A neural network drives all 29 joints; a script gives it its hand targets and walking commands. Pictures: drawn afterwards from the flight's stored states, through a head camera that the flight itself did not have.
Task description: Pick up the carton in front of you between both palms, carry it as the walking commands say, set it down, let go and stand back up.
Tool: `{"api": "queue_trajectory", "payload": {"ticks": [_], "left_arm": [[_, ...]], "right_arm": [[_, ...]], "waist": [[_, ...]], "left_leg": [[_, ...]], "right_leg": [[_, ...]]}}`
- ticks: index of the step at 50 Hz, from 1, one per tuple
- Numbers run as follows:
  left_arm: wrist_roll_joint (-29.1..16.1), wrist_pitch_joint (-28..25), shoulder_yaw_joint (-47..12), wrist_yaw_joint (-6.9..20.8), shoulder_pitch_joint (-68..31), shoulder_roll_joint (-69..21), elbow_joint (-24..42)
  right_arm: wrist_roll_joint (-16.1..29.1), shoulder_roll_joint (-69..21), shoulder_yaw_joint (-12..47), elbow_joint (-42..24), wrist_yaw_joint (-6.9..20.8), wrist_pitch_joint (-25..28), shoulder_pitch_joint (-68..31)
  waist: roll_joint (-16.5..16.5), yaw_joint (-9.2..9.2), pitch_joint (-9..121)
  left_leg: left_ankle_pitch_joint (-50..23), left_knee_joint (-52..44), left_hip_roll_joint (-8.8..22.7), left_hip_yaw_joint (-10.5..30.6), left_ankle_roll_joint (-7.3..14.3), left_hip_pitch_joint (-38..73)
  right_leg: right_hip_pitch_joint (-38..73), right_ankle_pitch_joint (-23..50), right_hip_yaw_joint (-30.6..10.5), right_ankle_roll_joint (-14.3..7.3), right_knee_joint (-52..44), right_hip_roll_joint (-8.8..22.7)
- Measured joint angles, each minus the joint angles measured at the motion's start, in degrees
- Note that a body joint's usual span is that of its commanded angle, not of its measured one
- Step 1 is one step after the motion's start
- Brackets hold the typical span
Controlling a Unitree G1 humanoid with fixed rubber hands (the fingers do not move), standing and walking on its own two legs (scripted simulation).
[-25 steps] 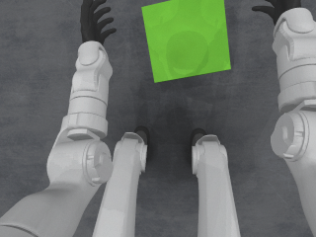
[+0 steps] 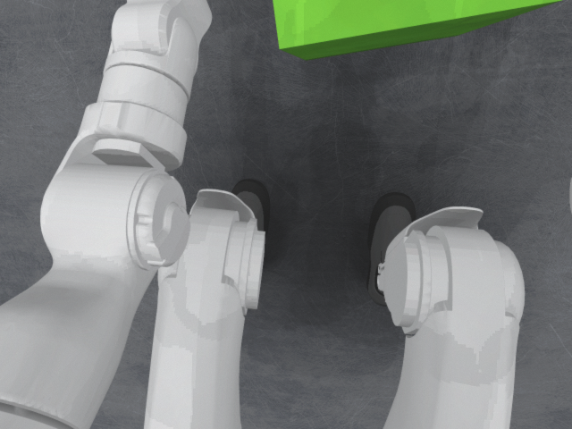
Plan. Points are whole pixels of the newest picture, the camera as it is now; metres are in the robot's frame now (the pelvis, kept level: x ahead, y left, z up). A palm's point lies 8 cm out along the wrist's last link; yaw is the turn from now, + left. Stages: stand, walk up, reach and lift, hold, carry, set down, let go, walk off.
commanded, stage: reach and lift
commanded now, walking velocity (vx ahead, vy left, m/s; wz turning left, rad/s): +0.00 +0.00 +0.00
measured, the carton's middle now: out of the picture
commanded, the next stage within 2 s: none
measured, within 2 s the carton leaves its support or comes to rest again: leaves its support in 0.86 s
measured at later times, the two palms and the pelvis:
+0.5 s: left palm out of the picture +0.56 +0.09 -0.19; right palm out of the picture +0.58 -0.21 -0.19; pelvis +0.00 +0.00 -0.01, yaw +0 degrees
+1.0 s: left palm out of the picture +0.55 +0.09 -0.13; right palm out of the picture +0.56 -0.21 -0.13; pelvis +0.02 +0.00 +0.00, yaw -2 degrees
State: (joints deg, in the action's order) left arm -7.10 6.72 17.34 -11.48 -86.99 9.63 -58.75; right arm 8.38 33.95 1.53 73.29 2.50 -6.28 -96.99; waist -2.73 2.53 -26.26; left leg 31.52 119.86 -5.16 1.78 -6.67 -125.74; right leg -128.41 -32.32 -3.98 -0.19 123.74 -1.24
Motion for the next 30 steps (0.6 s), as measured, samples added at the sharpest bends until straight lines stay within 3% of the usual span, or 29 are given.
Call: {"api": "queue_trajectory", "payload": {"ticks": [11, 24, 27, 30], "left_arm": [[-3.6, -1.7, -3.6, -0.3, -0.1, 1.6, -1.0], [-0.9, -1.4, -1.0, 0.3, -1.1, -0.9, -1.8], [2.1, -0.6, 2.2, -0.9, -3.2, -2.7, -2.1], [5.9, 1.0, 6.4, -0.4, -3.7, -3.4, -1.2]], "right_arm": [[2.2, -1.5, 2.7, -0.3, -1.6, 1.2, -0.8], [0.1, -4.1, 1.5, 0.4, -0.4, 0.3, -1.1], [-1.4, -4.9, 1.1, 0.9, -1.1, -0.7, -2.7], [-3.9, -5.6, -0.2, 0.8, -0.4, -2.1, -3.5]], "waist": [[-0.5, -0.59, -1.1], [-0.9, -1.43, -0.4], [-0.9, -1.62, -1.9], [-0.9, -1.71, -2.4]], "left_leg": [[2.8, 4.9, 0.9, -0.6, 0.5, 0.1], [1.0, 3.1, 0.7, -1.1, 1.1, -0.1], [0.9, 3.0, 0.7, -0.9, 1.0, 0.8], [1.2, 3.4, 0.4, -0.6, 0.9, 1.2]], "right_leg": [[0.3, -3.0, 0.3, -0.4, 4.8, 0.6], [0.3, -1.3, -0.2, 0.2, 2.9, 0.8], [1.0, -1.0, -0.1, 0.1, 2.7, 0.6], [1.4, -1.1, 0.0, 0.0, 3.2, 0.5]]}}
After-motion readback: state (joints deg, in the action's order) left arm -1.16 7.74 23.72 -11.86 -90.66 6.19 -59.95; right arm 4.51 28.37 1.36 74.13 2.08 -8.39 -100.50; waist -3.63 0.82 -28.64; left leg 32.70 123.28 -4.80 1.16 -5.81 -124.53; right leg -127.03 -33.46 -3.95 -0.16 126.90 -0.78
